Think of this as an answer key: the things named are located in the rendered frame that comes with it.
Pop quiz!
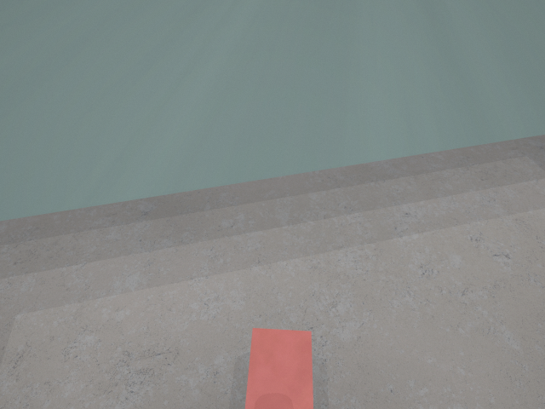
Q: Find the carton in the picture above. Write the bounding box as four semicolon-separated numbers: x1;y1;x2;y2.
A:
245;328;313;409

